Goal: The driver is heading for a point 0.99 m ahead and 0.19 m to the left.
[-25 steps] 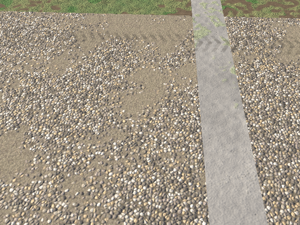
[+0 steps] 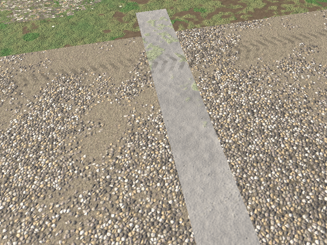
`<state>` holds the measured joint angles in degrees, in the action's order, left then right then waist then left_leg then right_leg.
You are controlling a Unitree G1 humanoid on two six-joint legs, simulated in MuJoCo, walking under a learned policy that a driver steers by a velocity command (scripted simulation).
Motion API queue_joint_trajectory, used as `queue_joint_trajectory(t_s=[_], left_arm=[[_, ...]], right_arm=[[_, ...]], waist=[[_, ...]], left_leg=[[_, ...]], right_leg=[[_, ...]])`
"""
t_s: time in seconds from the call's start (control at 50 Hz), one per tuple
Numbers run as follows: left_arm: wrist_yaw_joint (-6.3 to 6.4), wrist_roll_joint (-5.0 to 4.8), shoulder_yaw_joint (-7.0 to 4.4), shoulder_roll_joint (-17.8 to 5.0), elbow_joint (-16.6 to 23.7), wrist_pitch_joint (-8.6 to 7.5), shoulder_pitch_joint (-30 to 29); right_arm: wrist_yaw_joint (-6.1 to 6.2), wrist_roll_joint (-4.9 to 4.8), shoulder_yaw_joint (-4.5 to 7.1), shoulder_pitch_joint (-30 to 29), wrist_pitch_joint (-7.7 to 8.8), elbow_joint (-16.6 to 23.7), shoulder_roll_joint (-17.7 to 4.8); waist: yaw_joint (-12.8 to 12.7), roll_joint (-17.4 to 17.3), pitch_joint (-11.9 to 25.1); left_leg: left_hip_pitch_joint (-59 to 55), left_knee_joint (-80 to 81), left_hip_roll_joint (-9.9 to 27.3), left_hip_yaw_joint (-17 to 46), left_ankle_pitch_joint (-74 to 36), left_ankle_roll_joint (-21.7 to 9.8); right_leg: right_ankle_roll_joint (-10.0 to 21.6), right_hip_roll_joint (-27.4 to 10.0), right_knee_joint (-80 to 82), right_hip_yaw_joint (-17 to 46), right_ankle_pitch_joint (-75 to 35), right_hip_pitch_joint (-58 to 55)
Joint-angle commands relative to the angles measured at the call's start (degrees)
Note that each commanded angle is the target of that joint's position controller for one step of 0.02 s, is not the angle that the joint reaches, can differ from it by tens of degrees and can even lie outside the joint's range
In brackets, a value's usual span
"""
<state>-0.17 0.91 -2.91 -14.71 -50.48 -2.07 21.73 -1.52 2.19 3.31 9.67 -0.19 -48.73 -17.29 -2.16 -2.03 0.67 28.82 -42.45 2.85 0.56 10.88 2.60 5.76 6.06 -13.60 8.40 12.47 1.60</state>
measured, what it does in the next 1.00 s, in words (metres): walks ahead: left foot, then right foot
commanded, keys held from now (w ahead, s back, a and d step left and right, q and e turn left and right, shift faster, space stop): w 0.56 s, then w+q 0.44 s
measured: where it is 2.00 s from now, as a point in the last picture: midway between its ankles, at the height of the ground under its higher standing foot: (141, 159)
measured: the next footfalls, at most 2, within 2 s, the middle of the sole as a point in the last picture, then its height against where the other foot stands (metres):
left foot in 0.16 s outside the picture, level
right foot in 0.68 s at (195, 244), level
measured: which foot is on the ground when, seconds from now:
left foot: up 0.00-0.14, down 0.16-0.70, up 0.72-1.00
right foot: down 0.00-0.18, up 0.20-0.66, down 0.68-1.00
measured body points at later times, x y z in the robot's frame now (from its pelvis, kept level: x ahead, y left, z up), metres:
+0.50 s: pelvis +0.24 +0.07 +0.00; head +0.27 +0.08 +0.44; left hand +0.39 +0.31 -0.13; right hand +0.21 -0.18 -0.14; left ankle +0.16 +0.14 -0.75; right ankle +0.36 -0.08 -0.69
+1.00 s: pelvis +0.52 +0.03 +0.00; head +0.54 +0.02 +0.45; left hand +0.48 +0.29 -0.14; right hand +0.66 -0.21 -0.14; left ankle +0.60 +0.19 -0.67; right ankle +0.49 -0.04 -0.75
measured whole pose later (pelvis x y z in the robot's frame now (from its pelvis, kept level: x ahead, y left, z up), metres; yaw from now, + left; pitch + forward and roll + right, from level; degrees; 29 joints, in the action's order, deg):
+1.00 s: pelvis +0.52 +0.03 +0.00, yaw +10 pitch -1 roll -1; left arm 0.3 0.9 -2.4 -13.0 -55.1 -6.1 21.1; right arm -2.5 1.6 3.4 11.3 0.0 -50.7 -15.0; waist -0.8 -2.2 -2.7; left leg 37.7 -56.5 5.4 0.4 5.2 -3.0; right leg 4.5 2.8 -14.2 -12.4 12.6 1.8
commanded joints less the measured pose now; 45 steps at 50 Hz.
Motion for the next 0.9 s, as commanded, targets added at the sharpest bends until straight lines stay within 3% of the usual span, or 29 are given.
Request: queue_joint_trajectory(t_s=[0.02, 0.1, 0.14, 0.16, 0.18, 0.2, 0.22, 0.24, 0.26, 0.3, 0.36, 0.46, 0.52, 0.58, 0.62, 0.66, 0.68, 0.7, 0.72, 0.74, 0.76, 0.78, 0.82, 0.9], left_arm=[[0.26, 0.16, -2.23, -9.8, 0.9, -1.25, 4.0], [0.39, 0.22, -2.34, -10.4, 0.4, -2.08, 3.2], [0.44, -0.12, -2.32, -10.8, 0.5, -2.24, 0.7], [0.26, -0.16, -1.91, -9.8, 0.3, -2.48, 0.9], [0.03, -0.35, -0.98, -7.0, 1.6, -2.83, 0.2], [-0.06, -1.12, -0.28, -3.2, 2.7, -2.90, 4.2], [0.22, 0.42, -0.99, -7.3, 1.6, -2.34, 3.3], [-0.36, 0.64, -1.14, -7.6, 1.5, -2.27, 0.9], [-0.94, 0.58, -0.78, -6.5, 1.7, -2.33, -1.2], [-1.63, 1.44, -0.48, -5.6, 1.3, -1.49, -1.7], [-2.21, 1.56, -0.07, -4.4, 1.7, -0.60, -3.9], [-2.61, 1.44, 1.05, -2.7, 5.9, -0.30, -16.6], [-2.71, 0.93, 2.09, -1.2, 7.8, -0.60, -23.0], [-2.23, 0.74, 2.04, -2.2, 8.8, -0.81, -25.7], [-1.60, 0.81, 1.50, -3.5, 8.2, -1.18, -22.5], [-0.47, 0.89, 0.28, -6.0, 4.1, -2.02, -9.9], [0.33, 1.88, -0.64, -8.3, 1.8, -2.68, -1.0], [1.16, 3.49, -2.01, -14.0, 1.7, -2.81, 5.5], [0.50, 2.04, -2.35, -13.9, 1.6, -1.91, 3.3], [0.12, 0.56, -1.52, -9.3, 2.8, -1.56, -2.9], [-0.04, 0.27, -0.56, -5.5, 3.4, -1.94, -7.6], [-0.06, 0.48, -0.14, -3.7, 3.0, -2.44, -9.2], [0.42, 0.30, 0.15, -2.8, 1.6, -3.48, -8.5], [0.44, -0.22, -0.39, -3.9, 0.0, -5.15, -5.3]], right_arm=[[-0.28, -0.30, 0.25, -10.5, 1.91, 6.7, -3.6], [-0.32, -0.65, 0.18, -9.3, 2.67, 8.1, -3.8], [0.34, -0.81, 0.62, -1.4, 3.15, 6.1, -4.0], [1.11, -0.51, 1.46, 6.0, 3.71, 3.6, -5.7], [2.01, 0.50, 2.57, 15.8, 4.33, 2.4, -10.2], [1.87, 0.76, 3.57, 19.6, 4.18, 1.1, -15.8], [1.36, -0.37, 2.71, 15.4, 3.71, 1.0, -11.2], [1.02, -0.89, 1.76, 9.9, 3.70, 2.5, -7.2], [0.80, -0.82, 1.08, 7.0, 4.06, 2.9, -4.8], [0.94, -0.81, 0.13, 6.5, 4.88, 2.1, -2.6], [0.78, -1.56, 0.06, 10.9, 5.98, -0.5, -2.9], [0.92, -1.82, -0.50, 15.8, 5.84, -3.6, -2.0], [1.25, -1.78, -0.65, 17.8, 5.87, -5.0, -2.3], [1.70, -1.55, -0.65, 19.4, 5.70, -6.6, -3.1], [2.12, -1.38, -0.54, 17.8, 5.45, -6.9, -4.0], [2.18, -1.20, -0.33, 16.1, 5.05, -6.8, -5.0], [1.97, -1.69, -0.52, 15.7, 5.01, -6.2, -4.5], [1.61, -2.82, -1.69, 18.9, 5.08, -3.9, 0.6], [1.98, -3.48, -1.07, 23.8, 4.41, -5.1, 0.2], [2.26, -1.97, 0.08, 19.2, 3.83, -5.1, -4.0], [1.78, -1.84, -0.03, 15.4, 3.88, -4.4, -2.6], [1.44, -1.77, -0.18, 14.3, 3.55, -4.4, -0.9], [0.51, -0.37, -0.01, 14.6, 1.93, -4.5, 0.2], [-0.61, -0.44, 0.22, 9.2, 0.39, -2.1, 1.2]], waist=[[-3.1, 7.4, -6.5], [-1.2, 8.0, -6.8], [3.4, 6.7, -4.8], [6.5, 3.3, -0.6], [10.8, -4.3, 6.8], [8.6, -16.4, 9.4], [5.9, -7.5, 2.8], [3.8, -2.0, -2.3], [3.0, 0.0, -4.1], [1.6, -2.6, -3.4], [1.4, -2.7, -2.8], [3.4, -1.8, -5.4], [4.8, -2.2, -6.3], [4.9, -2.2, -6.6], [2.3, -2.4, -4.9], [-3.0, -1.9, 1.9], [-6.7, -0.3, 7.1], [-6.2, 9.0, 15.8], [-3.1, 14.6, 20.1], [-1.4, 6.1, 10.1], [-0.3, 4.4, 2.7], [1.1, 4.1, -1.2], [3.2, 5.7, -3.1], [3.8, 5.3, -4.0]], left_leg=[[8.2, 4.2, 0.0, -0.7, -0.4, -1.0], [-0.1, 8.8, -1.2, -1.7, 1.6, -3.6], [-14.0, 14.1, -3.8, -3.5, 0.5, -5.2], [-25.1, 16.3, -4.1, -2.6, 0.9, -6.3], [-36.7, 21.2, 7.6, 11.2, 13.3, -9.5], [-44.1, 30.8, 19.7, 38.4, 26.2, -14.4], [-37.3, 32.6, 19.5, 41.5, 30.4, -15.0], [-31.3, 31.8, 17.3, 32.8, 26.5, -14.2], [-27.2, 32.5, 14.2, 25.6, 16.9, -13.5], [-25.0, 33.6, 9.7, 16.4, 3.3, -12.0], [-26.2, 33.5, 8.4, 10.6, -13.4, -12.9], [-27.3, 34.6, 5.8, 4.4, -25.3, -12.9], [-27.5, 34.7, 5.5, 2.6, -29.1, -12.2], [-31.0, 33.4, 7.8, 3.6, -34.1, -12.2], [-33.7, 27.9, 8.8, 4.2, -45.1, -11.7], [-33.1, 13.4, 7.2, 3.8, -52.0, -10.3], [-24.2, 1.2, 5.1, 3.0, -40.0, -9.7], [-9.8, -17.9, -0.9, -0.4, -11.2, -8.3], [1.4, -31.1, -7.5, 1.1, 19.0, -8.0], [4.8, -32.5, -3.0, 3.8, 14.1, -8.5], [4.6, -30.0, -1.0, 3.6, 9.7, -8.4], [2.8, -27.3, 0.8, 3.3, 7.5, -8.3], [-0.3, -24.9, 2.1, 2.8, 5.8, -7.4], [5.4, -22.5, 3.2, 1.6, -0.4, -6.2]], right_leg=[[8.7, -16.6, 5.3, 13.1, 5.2, -0.7], [7.2, -17.6, 2.2, 12.5, -5.5, 2.0], [4.8, -16.1, -3.8, 9.7, -17.4, 6.5], [3.3, -12.6, -14.0, 6.3, -23.5, 9.5], [1.1, -7.9, -31.7, 0.9, -16.9, 16.0], [-0.9, 1.8, -47.1, -3.8, 15.5, 31.4], [0.3, -1.4, -53.8, -0.2, 15.0, 36.2], [0.8, -4.7, -54.3, -0.3, 9.2, 36.3], [0.4, -6.9, -52.3, -1.5, 5.3, 34.7], [-1.1, -9.2, -49.6, -4.0, 2.1, 32.1], [-2.8, -9.8, -49.1, -6.9, 0.2, 34.1], [-4.9, -10.4, -38.2, -11.2, -6.8, 39.2], [-4.5, -8.9, -26.9, -13.3, -11.4, 35.0], [-2.6, -7.4, -20.8, -13.3, -11.6, 31.2], [-0.9, -5.7, -18.6, -12.6, -8.0, 26.4], [1.3, -3.1, -14.4, -12.6, -6.0, 11.6], [2.9, -8.1, -13.0, -8.2, -6.3, -2.9], [6.4, -25.3, -12.2, 11.7, -0.3, -18.0], [11.5, -33.0, -4.8, 31.3, 2.4, -20.8], [9.6, -29.8, -2.7, 24.0, 7.6, -11.9], [8.1, -27.1, 0.3, 15.7, 6.7, -3.1], [5.9, -24.4, 2.7, 9.5, 3.1, 2.7], [3.7, -21.4, 4.6, 1.2, -3.3, 8.2], [3.1, -20.4, 6.9, -7.3, -10.4, 7.1]])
